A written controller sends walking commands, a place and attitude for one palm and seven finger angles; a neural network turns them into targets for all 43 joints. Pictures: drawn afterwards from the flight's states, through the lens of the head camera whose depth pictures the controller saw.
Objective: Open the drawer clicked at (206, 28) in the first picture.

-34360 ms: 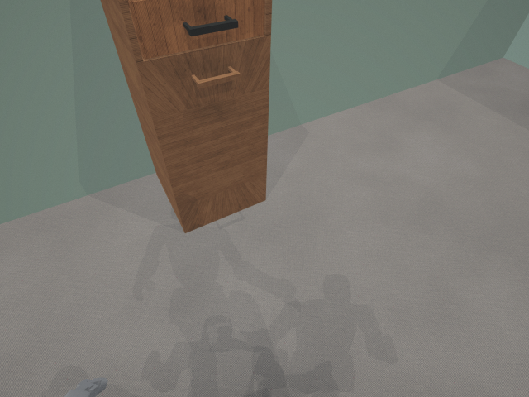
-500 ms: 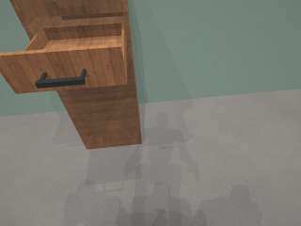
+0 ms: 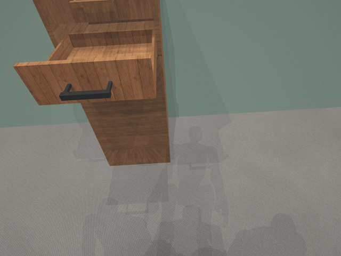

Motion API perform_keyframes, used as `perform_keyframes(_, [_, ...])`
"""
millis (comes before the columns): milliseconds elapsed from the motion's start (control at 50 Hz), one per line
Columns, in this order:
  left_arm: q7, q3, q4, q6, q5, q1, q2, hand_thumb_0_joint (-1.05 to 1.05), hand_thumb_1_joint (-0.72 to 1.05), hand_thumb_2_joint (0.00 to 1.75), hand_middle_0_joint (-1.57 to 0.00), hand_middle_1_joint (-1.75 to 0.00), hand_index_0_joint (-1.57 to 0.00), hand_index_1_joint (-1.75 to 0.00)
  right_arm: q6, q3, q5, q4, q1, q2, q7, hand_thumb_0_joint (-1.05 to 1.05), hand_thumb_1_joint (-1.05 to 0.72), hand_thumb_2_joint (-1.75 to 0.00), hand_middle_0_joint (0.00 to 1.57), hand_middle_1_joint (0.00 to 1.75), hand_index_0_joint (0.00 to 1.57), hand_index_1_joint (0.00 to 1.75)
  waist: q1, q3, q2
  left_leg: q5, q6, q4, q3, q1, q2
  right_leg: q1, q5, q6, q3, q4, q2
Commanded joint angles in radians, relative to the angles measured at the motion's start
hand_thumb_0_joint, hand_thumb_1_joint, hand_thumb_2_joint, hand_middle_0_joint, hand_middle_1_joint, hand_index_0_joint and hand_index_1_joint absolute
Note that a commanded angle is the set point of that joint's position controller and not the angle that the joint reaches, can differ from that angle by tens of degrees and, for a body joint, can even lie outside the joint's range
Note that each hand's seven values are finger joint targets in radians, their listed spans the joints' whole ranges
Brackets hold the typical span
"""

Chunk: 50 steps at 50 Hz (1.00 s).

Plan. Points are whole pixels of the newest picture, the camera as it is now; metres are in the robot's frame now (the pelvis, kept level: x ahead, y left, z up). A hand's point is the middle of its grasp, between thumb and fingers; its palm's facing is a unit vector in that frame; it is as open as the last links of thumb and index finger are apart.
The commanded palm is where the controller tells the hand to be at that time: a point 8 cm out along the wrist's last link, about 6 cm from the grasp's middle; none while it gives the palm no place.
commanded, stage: let the arm hang, fingers relaxed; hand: left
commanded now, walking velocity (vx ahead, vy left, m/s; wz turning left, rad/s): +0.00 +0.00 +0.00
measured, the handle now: (87, 90) +0.53 +0.28 +0.12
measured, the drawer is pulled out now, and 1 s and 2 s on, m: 0.30 0.30 0.30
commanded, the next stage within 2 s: look to check the result in 0.30 s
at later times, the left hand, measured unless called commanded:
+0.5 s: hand out of the picture +0.01 +0.15 -0.17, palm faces +0.01 -0.98 -0.21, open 7.3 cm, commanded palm none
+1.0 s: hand out of the picture +0.04 +0.16 -0.17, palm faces +0.02 -0.97 -0.23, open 7.4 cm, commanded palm none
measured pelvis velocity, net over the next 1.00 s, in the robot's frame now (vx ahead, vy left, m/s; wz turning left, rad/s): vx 0.02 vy -0.03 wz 0.00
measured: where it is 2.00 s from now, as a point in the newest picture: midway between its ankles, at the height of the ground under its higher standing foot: outside the picture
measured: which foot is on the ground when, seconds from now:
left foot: down 0.00-1.00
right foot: down 0.00-1.00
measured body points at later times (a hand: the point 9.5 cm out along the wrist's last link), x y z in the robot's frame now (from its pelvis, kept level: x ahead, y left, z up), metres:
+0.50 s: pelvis +0.01 -0.02 +0.00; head +0.02 -0.03 +0.45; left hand +0.01 +0.20 -0.15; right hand -0.04 -0.24 -0.17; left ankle +0.03 +0.10 -0.74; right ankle +0.01 -0.10 -0.74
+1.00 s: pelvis +0.02 -0.03 +0.00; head +0.03 -0.04 +0.45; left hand +0.04 +0.21 -0.15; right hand +0.03 -0.26 -0.16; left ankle +0.03 +0.10 -0.74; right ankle +0.01 -0.10 -0.74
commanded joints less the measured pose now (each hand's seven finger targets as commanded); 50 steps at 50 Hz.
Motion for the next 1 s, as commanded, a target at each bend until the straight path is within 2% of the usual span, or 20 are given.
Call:
perform_keyframes(0, [0.008,0.022,-0.022,-0.011,0.004,0.036,0.114,0.00,0.90,0.90,-0.20,-0.30,-0.20,-0.30,-0.012,-0.014,-0.003,-0.005,0.086,-0.080,-0.004,0.00,-0.90,-0.90,0.20,0.30,0.20,0.30,-0.012,0.124,-0.088,-0.109,0.014,-0.102,-0.105,-0.030,0.107,-0.125,-0.111,-0.020,0.117,-0.133,-0.102])
perform_keyframes(40, [0.009,0.025,-0.028,-0.011,0.005,0.031,0.117,0.00,0.90,0.90,-0.20,-0.30,-0.20,-0.30,-0.012,-0.013,-0.003,-0.002,0.085,-0.074,-0.002,0.00,-0.90,-0.90,0.20,0.30,0.20,0.30,-0.008,0.128,-0.097,-0.118,0.013,-0.099,-0.104,-0.047,0.101,-0.116,-0.127,-0.020,0.124,-0.137,-0.099])
perform_keyframes(60, [0.008,0.027,-0.029,-0.012,0.004,0.029,0.117,0.00,0.90,0.90,-0.20,-0.30,-0.20,-0.30,-0.013,-0.014,-0.004,-0.001,0.086,-0.074,-0.003,0.00,-0.90,-0.90,0.20,0.30,0.20,0.30,-0.007,0.123,-0.081,-0.108,0.012,-0.093,-0.097,-0.041,0.099,-0.119,-0.130,-0.022,0.127,-0.142,-0.105])
perform_keyframes(140, [0.009,0.033,-0.034,-0.017,0.002,0.018,0.119,0.00,0.90,0.90,-0.20,-0.30,-0.20,-0.30,-0.017,-0.012,-0.004,0.004,0.094,-0.059,-0.004,0.00,-0.90,-0.90,0.20,0.30,0.20,0.30,-0.006,0.092,-0.067,-0.047,0.008,-0.071,-0.084,-0.032,0.093,-0.084,-0.081,-0.028,0.133,-0.141,-0.111])
perform_keyframes(200, [0.009,0.034,-0.033,-0.018,-0.002,0.007,0.119,0.00,0.90,0.90,-0.20,-0.30,-0.20,-0.30,-0.017,-0.010,-0.004,0.010,0.099,-0.057,-0.007,0.00,-0.90,-0.90,0.20,0.30,0.20,0.30,-0.007,0.094,-0.021,-0.031,0.003,-0.072,-0.085,-0.024,0.099,-0.082,-0.053,-0.031,0.133,-0.138,-0.109])
perform_keyframes(240, [0.010,0.035,-0.035,-0.020,-0.001,0.006,0.121,0.00,0.90,0.90,-0.20,-0.30,-0.20,-0.30,-0.017,-0.013,-0.003,0.010,0.104,-0.057,-0.007,0.00,-0.90,-0.90,0.20,0.30,0.20,0.30,-0.006,0.084,-0.054,-0.020,0.003,-0.070,-0.083,-0.025,0.101,-0.062,-0.037,-0.032,0.133,-0.141,-0.109])
perform_keyframes(360, [0.010,0.038,-0.030,-0.023,-0.004,0.000,0.123,0.00,0.90,0.90,-0.20,-0.30,-0.20,-0.30,-0.018,-0.014,-0.002,0.017,0.111,-0.062,-0.011,0.00,-0.90,-0.90,0.20,0.30,0.20,0.30,-0.008,0.072,-0.032,0.009,0.000,-0.068,-0.081,0.001,0.107,-0.048,0.001,-0.035,0.130,-0.145,-0.111])
perform_keyframes(440, [0.011,0.039,-0.027,-0.024,-0.003,-0.002,0.123,0.00,0.90,0.90,-0.20,-0.30,-0.20,-0.30,-0.017,-0.015,-0.001,0.019,0.118,-0.064,-0.011,0.00,-0.90,-0.90,0.20,0.30,0.20,0.30,-0.011,0.073,-0.058,0.011,-0.001,-0.068,-0.080,0.003,0.107,-0.042,0.001,-0.035,0.127,-0.151,-0.109])
perform_keyframes(520, [0.013,0.040,-0.022,-0.024,-0.003,-0.006,0.123,0.00,0.90,0.90,-0.20,-0.30,-0.20,-0.30,-0.015,-0.016,-0.001,0.018,0.116,-0.067,-0.012,0.00,-0.90,-0.90,0.20,0.30,0.20,0.30,-0.011,0.072,-0.040,0.012,0.000,-0.068,-0.082,0.004,0.112,-0.033,0.012,-0.034,0.119,-0.150,-0.106])
perform_keyframes(540, [0.012,0.039,-0.023,-0.025,-0.003,-0.001,0.120,0.00,0.90,0.90,-0.20,-0.30,-0.20,-0.30,-0.017,-0.016,-0.001,0.019,0.110,-0.066,-0.012,0.00,-0.90,-0.90,0.20,0.30,0.20,0.30,-0.011,0.071,-0.058,0.020,-0.001,-0.069,-0.082,0.012,0.108,-0.037,0.021,-0.035,0.125,-0.149,-0.106])
perform_keyframes(640, [0.012,0.037,-0.019,-0.026,-0.002,-0.007,0.120,0.00,0.90,0.90,-0.20,-0.30,-0.20,-0.30,-0.017,-0.017,0.000,0.017,0.094,-0.073,-0.012,0.00,-0.90,-0.90,0.20,0.30,0.20,0.30,-0.014,0.075,-0.052,0.034,-0.001,-0.071,-0.081,0.025,0.114,-0.040,0.062,-0.032,0.123,-0.142,-0.105])
perform_keyframes(700, [0.011,0.037,-0.019,-0.030,-0.002,-0.007,0.124,0.00,0.90,0.90,-0.20,-0.30,-0.20,-0.30,-0.021,-0.018,0.001,0.013,0.080,-0.086,-0.015,0.00,-0.90,-0.90,0.20,0.30,0.20,0.30,-0.014,0.051,-0.051,0.069,0.001,-0.071,-0.085,0.048,0.119,-0.025,0.124,-0.032,0.116,-0.133,-0.108])
perform_keyframes(880, [0.011,0.040,-0.022,-0.034,-0.001,-0.023,0.143,0.00,0.90,0.90,-0.20,-0.30,-0.20,-0.30,-0.020,-0.020,0.001,0.006,0.044,-0.106,-0.014,0.00,-0.90,-0.90,0.20,0.30,0.20,0.30,-0.013,0.047,-0.051,0.088,-0.002,-0.071,-0.080,0.063,0.120,-0.009,0.182,-0.028,0.114,-0.136,-0.114])
perform_keyframes(920, [0.012,0.040,-0.024,-0.034,0.000,-0.025,0.148,0.00,0.90,0.90,-0.20,-0.30,-0.20,-0.30,-0.017,-0.021,0.000,0.005,0.039,-0.105,-0.013,0.00,-0.90,-0.90,0.20,0.30,0.20,0.30,-0.012,0.047,-0.066,0.082,-0.003,-0.067,-0.077,0.056,0.120,0.002,0.188,-0.027,0.113,-0.140,-0.114])
perform_keyframes(980, [0.010,0.041,-0.026,-0.035,-0.002,-0.036,0.157,0.00,0.90,0.90,-0.20,-0.30,-0.20,-0.30,-0.018,-0.021,0.000,0.006,0.027,-0.117,-0.013,0.00,-0.90,-0.90,0.20,0.30,0.20,0.30,-0.013,0.057,-0.051,0.076,-0.004,-0.076,-0.079,0.063,0.121,-0.008,0.173,-0.028,0.117,-0.146,-0.115])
